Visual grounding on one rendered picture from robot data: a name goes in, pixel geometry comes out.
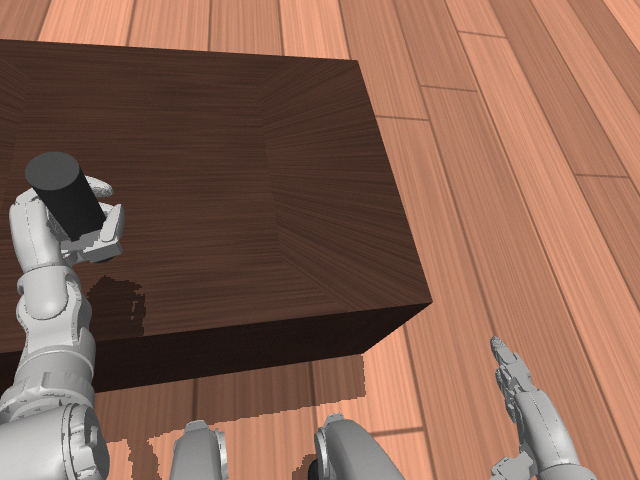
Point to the can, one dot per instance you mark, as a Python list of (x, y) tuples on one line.
[(58, 180)]

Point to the left robot arm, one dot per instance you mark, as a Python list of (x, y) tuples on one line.
[(48, 427)]

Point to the right robot hand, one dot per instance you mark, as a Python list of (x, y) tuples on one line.
[(544, 439)]

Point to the left robot hand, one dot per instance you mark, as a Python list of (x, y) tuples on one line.
[(39, 240)]

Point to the right robot arm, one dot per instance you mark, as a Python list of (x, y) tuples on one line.
[(566, 472)]

